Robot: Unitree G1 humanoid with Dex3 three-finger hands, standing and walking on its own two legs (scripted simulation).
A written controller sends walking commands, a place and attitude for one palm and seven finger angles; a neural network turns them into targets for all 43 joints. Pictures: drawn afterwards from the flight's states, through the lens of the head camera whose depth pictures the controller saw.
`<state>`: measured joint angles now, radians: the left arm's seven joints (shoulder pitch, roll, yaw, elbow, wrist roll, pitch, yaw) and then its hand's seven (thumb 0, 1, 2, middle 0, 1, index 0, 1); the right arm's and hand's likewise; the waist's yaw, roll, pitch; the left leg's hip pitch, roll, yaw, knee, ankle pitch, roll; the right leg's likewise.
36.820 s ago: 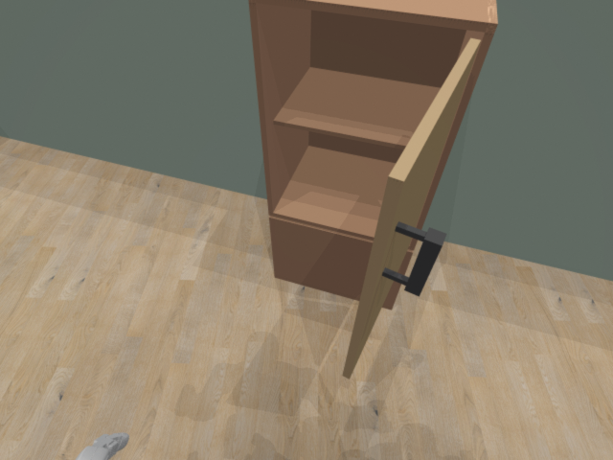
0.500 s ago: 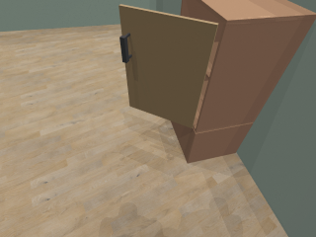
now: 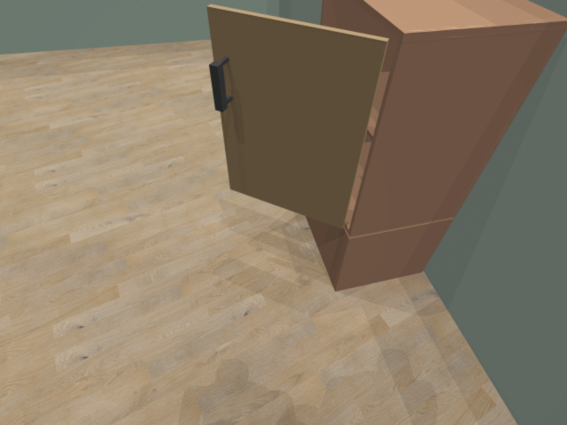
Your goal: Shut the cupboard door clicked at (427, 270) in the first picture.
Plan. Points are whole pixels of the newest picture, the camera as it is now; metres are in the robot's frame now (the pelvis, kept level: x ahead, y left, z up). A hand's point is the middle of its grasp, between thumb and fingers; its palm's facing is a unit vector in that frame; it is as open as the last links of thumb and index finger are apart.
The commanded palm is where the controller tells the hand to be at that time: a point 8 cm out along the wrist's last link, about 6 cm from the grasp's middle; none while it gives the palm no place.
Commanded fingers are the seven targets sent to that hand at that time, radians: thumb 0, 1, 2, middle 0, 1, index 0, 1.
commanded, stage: look to check the result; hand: left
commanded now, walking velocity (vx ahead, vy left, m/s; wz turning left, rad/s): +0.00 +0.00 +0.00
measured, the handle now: (223, 83) +0.89 +0.20 +0.04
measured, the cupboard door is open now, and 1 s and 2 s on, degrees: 51 51 51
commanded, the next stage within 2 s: walk to a spot facing it in 0.10 s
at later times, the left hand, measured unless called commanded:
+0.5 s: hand out of the picture -0.01 +0.17 -0.20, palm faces +0.13 -0.97 -0.19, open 7.4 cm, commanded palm none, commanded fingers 0.00 0.90 0.90 -0.20 -0.30 -0.20 -0.30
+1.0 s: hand out of the picture +0.04 +0.23 -0.16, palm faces +0.36 -0.89 -0.29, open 7.4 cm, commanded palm none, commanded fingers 0.00 0.90 0.90 -0.20 -0.30 -0.20 -0.30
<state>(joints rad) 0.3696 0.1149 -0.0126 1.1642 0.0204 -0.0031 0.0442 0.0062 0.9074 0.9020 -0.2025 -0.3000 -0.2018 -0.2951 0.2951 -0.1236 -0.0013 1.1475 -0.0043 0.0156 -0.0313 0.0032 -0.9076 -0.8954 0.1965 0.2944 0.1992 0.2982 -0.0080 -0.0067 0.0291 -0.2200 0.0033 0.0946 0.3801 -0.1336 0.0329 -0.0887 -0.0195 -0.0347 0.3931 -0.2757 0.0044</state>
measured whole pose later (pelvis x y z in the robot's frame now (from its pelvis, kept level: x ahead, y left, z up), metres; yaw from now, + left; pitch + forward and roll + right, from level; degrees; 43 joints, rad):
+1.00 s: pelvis +0.00 -0.02 -0.01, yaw +23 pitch +3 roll -2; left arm 0.11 0.25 0.06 0.86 0.03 0.05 0.02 0.01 0.91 0.90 -0.20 -0.30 -0.20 -0.30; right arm 0.19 -0.24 -0.07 0.93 -0.03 0.06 0.00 0.00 -0.90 -0.89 0.20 0.30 0.20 0.30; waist -0.04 0.03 0.07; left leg -0.38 -0.07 -0.15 0.47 -0.12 0.02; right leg -0.34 -0.01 0.02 0.71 -0.39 0.05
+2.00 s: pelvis +0.09 +0.02 +0.00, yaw +62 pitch +1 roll +1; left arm 0.32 0.17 0.04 0.92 0.04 -0.03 0.01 0.01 0.90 0.90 -0.21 -0.30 -0.21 -0.30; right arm 0.21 -0.24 -0.07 0.92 -0.02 0.06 0.05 0.01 -0.91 -0.90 0.20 0.29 0.20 0.30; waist -0.03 0.00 0.07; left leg -0.57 0.06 0.04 1.05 -0.29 -0.02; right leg -0.11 -0.12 -0.24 0.41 -0.31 0.03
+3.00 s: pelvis +0.21 +0.34 +0.00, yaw +73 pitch +1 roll +0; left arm 0.31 0.17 0.06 1.00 0.03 0.00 0.02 0.00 0.94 0.90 -0.21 -0.30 -0.21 -0.30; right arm 0.12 -0.18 -0.04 0.95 -0.01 0.02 -0.02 0.01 -0.91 -0.90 0.19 0.29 0.20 0.30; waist 0.03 0.00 0.08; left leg -0.42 0.03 0.02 0.78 -0.36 -0.04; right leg -0.25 0.02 -0.03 0.45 -0.20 -0.04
